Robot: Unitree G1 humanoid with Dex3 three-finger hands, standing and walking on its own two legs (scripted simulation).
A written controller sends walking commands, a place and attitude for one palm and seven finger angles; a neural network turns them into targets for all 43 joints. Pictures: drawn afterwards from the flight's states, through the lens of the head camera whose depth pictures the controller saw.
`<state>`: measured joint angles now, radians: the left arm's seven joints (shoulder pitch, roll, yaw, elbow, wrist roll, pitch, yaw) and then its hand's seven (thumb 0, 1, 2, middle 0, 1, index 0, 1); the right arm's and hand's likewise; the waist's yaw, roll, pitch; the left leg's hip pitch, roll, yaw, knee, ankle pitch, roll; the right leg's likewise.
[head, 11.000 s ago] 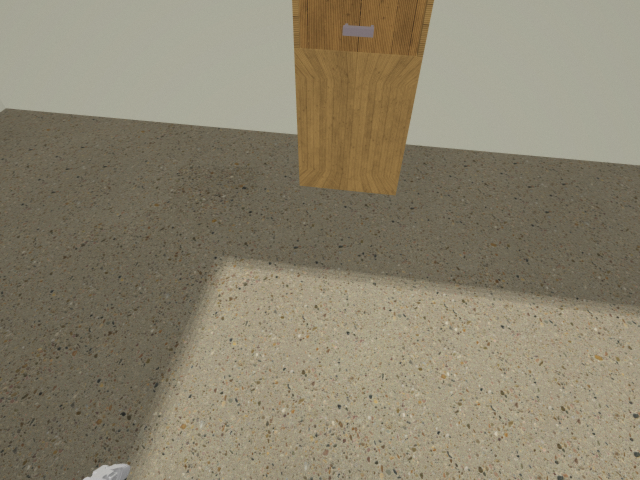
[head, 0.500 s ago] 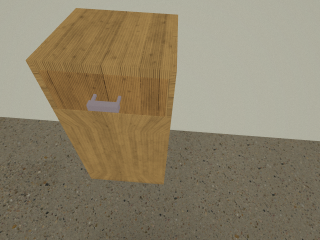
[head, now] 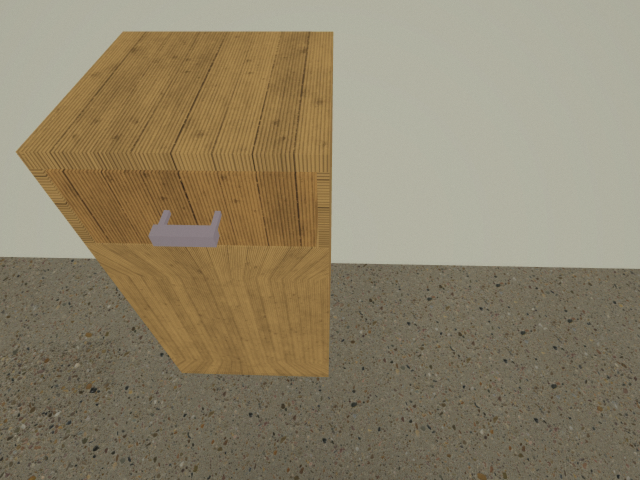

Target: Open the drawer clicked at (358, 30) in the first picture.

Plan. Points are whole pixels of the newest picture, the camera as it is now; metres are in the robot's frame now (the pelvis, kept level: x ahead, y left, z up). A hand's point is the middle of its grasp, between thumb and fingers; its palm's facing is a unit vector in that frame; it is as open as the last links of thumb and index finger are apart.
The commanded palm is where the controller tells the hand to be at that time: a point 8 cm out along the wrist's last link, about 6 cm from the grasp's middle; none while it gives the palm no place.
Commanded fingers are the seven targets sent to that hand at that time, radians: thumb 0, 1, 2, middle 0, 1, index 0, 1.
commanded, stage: come to a stop and stand still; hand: left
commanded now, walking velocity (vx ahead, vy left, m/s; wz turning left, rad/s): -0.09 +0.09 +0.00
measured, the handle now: (188, 225) +0.50 +0.26 -0.01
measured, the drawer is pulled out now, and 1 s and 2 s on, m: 0.00 0.00 0.00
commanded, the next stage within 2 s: look again from close up in 1.12 s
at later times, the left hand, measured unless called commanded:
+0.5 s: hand out of the picture +0.00 +0.19 -0.17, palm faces +0.01 -0.97 -0.22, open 7.3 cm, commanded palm none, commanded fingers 0.00 0.90 0.90 -0.20 -0.30 -0.20 -0.30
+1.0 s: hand out of the picture +0.02 +0.26 -0.17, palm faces +0.01 -0.97 -0.25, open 7.4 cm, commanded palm none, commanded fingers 0.00 0.90 0.90 -0.20 -0.30 -0.20 -0.30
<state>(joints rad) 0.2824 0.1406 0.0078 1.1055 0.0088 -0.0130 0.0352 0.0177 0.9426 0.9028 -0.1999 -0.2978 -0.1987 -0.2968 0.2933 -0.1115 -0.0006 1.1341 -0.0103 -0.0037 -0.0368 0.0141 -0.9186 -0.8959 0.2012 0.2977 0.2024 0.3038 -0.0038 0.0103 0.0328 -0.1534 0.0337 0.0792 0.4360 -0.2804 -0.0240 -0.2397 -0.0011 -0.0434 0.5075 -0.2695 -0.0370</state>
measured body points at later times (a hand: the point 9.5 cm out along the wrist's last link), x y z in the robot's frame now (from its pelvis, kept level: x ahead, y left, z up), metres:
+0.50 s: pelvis -0.02 +0.00 +0.00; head -0.01 -0.01 +0.45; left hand -0.01 +0.24 -0.15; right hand -0.02 -0.23 -0.16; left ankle -0.03 +0.13 -0.74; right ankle +0.00 -0.09 -0.74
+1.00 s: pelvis -0.03 +0.05 +0.00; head -0.04 +0.06 +0.45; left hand +0.01 +0.31 -0.15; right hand +0.04 -0.20 -0.14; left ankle -0.03 +0.13 -0.74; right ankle +0.00 -0.09 -0.74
